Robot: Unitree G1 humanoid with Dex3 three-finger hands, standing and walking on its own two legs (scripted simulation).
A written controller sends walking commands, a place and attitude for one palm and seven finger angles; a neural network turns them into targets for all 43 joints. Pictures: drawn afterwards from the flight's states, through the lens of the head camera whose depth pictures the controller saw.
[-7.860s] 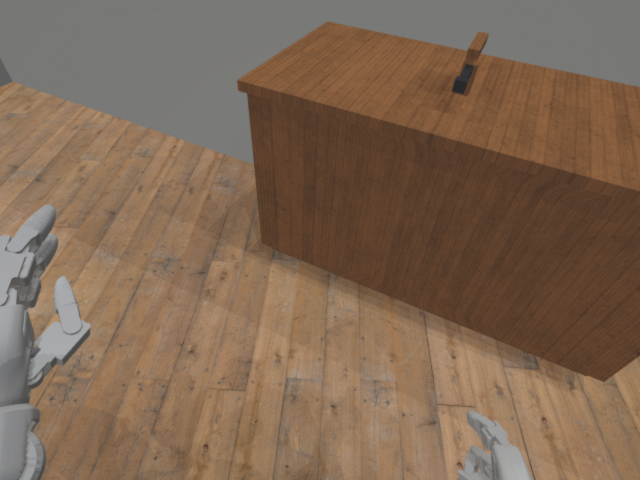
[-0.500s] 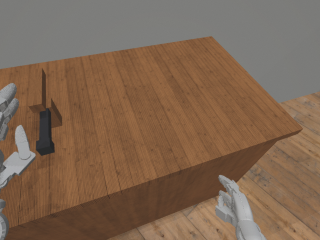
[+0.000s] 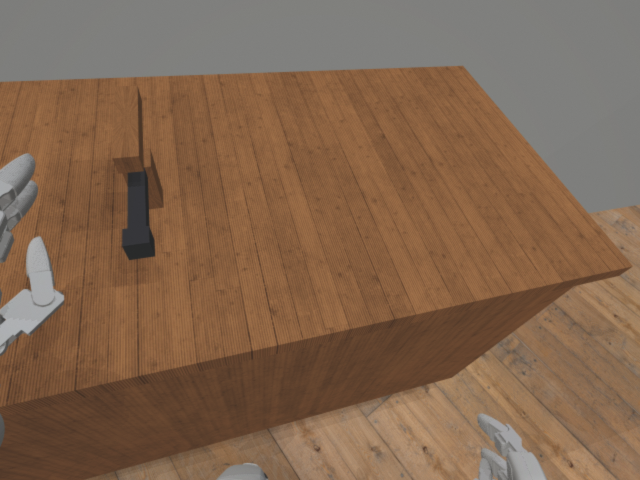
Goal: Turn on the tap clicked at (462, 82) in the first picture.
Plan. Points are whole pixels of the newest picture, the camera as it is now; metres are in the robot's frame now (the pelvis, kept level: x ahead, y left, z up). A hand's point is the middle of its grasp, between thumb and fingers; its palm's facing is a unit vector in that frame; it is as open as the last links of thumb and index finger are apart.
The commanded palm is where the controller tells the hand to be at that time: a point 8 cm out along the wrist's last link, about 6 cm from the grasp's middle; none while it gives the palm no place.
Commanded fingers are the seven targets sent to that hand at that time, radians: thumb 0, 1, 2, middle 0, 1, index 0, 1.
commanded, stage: come to a stop and stand still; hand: left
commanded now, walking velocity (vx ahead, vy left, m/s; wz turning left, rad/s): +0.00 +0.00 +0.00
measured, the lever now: (139, 242) +0.34 +0.25 +0.08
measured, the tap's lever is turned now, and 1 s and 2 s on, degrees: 0 0 0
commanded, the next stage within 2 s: look again from close up in 0.40 s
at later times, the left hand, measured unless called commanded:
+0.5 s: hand (20, 304) +0.21 +0.27 +0.17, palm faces +0.37 -0.87 -0.33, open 7.4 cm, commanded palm +0.15 +0.30 +0.18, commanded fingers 0.00 0.90 0.90 -0.20 -0.30 -0.20 -0.30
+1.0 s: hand (78, 295) +0.23 +0.23 +0.17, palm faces +0.35 -0.87 -0.35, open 7.4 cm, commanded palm +0.17 +0.27 +0.18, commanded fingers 0.00 0.90 0.90 -0.20 -0.30 -0.20 -0.30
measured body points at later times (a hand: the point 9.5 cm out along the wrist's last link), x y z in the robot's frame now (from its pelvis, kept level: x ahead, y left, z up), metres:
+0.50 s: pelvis +0.00 +0.02 +0.00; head +0.04 +0.06 +0.45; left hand +0.19 +0.31 +0.19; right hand +0.20 -0.18 -0.06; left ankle +0.06 +0.09 -0.73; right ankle +0.02 -0.12 -0.73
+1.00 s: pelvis +0.01 -0.01 +0.01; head +0.03 +0.01 +0.46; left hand +0.20 +0.28 +0.19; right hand +0.19 -0.23 -0.06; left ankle +0.06 +0.09 -0.73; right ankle +0.02 -0.12 -0.73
